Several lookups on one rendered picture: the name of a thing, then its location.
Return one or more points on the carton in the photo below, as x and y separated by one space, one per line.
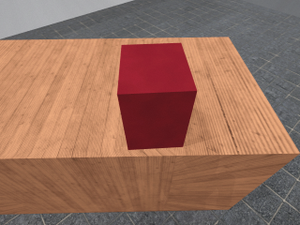
156 94

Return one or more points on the pedestal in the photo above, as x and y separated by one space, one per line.
63 147

